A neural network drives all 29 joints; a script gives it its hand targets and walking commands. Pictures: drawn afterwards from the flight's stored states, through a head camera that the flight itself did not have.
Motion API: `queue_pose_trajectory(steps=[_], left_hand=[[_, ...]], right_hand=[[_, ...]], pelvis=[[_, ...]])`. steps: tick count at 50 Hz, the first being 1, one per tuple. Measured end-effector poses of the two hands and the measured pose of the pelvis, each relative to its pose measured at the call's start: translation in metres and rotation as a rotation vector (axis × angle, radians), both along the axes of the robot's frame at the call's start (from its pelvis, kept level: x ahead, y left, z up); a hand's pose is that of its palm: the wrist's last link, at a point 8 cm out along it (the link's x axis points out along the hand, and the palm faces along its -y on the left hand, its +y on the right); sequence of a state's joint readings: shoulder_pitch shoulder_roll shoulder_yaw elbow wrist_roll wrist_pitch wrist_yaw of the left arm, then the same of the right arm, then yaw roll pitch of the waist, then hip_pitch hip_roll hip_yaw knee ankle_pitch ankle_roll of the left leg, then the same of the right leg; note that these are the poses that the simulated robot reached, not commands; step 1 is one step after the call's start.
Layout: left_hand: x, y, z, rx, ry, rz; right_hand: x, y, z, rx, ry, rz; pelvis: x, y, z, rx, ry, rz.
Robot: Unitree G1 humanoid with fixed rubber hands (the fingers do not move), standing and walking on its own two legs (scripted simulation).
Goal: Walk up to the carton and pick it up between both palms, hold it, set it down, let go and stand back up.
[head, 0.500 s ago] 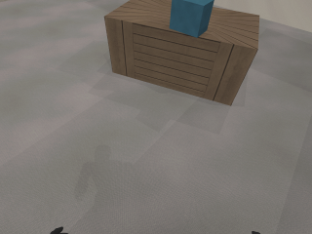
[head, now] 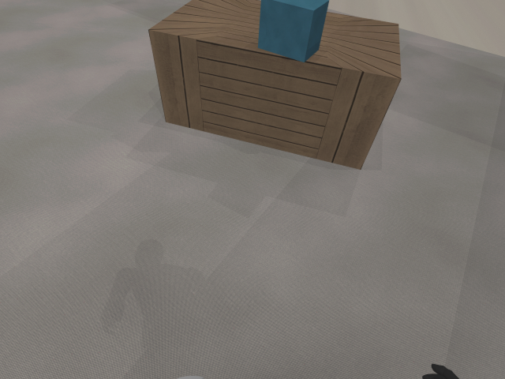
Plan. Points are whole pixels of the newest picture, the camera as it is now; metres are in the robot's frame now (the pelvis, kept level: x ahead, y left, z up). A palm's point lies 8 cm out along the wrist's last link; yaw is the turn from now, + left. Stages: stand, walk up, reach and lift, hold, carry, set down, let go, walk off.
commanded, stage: walk up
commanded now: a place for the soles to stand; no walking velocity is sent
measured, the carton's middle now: (291, 25) +1.61 -0.21 -0.07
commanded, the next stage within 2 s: none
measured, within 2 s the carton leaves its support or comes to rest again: neither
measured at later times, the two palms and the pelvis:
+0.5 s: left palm (55, 302) +0.28 +0.38 -0.14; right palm (394, 345) +0.18 -0.23 -0.04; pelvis +0.17 +0.10 +0.01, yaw -6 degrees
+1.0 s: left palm (79, 203) +0.54 +0.43 -0.15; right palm (325, 183) +0.55 -0.19 -0.06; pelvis +0.45 +0.13 -0.02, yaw -13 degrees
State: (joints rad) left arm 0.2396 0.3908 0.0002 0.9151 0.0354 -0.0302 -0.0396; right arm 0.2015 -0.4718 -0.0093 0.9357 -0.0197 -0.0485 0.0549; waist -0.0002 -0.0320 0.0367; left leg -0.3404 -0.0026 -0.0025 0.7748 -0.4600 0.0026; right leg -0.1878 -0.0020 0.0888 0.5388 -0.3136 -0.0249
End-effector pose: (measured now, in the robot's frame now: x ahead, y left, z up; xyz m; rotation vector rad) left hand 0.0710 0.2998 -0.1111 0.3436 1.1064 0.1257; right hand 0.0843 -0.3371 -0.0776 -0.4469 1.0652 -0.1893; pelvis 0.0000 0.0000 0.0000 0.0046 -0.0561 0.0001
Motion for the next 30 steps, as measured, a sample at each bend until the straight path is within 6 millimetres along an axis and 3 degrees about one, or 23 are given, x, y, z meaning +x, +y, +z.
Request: queue_pose_trajectory(steps=[6, 9, 12, 16, 20, 30], left_hand=[[0.045, 0.042, -0.022, -0.034, 0.001, -0.046], [0.071, 0.050, -0.020, -0.062, 0.008, -0.074], [0.090, 0.061, -0.013, -0.082, 0.029, -0.079], [0.115, 0.073, -0.013, -0.098, 0.061, -0.078], [0.151, 0.078, -0.019, -0.112, 0.057, -0.086], [0.268, 0.076, -0.034, -0.102, 0.034, -0.138]], right_hand=[[0.008, 0.039, 0.005, -0.048, -0.007, -0.043], [-0.001, 0.058, 0.016, -0.056, 0.020, -0.099], [0.003, 0.072, 0.031, -0.068, 0.060, -0.119], [0.028, 0.083, 0.045, -0.097, 0.074, -0.123], [0.058, 0.094, 0.046, -0.105, 0.058, -0.139], [0.124, 0.112, 0.010, -0.056, 0.088, -0.220]], pelvis=[[0.030, 0.045, -0.010, -0.039, 0.003, -0.038], [0.046, 0.059, 0.000, -0.054, 0.018, -0.055], [0.065, 0.072, 0.013, -0.072, 0.041, -0.060], [0.093, 0.084, 0.020, -0.090, 0.066, -0.065], [0.125, 0.092, 0.018, -0.101, 0.061, -0.077], [0.220, 0.095, -0.003, -0.081, 0.065, -0.127]])
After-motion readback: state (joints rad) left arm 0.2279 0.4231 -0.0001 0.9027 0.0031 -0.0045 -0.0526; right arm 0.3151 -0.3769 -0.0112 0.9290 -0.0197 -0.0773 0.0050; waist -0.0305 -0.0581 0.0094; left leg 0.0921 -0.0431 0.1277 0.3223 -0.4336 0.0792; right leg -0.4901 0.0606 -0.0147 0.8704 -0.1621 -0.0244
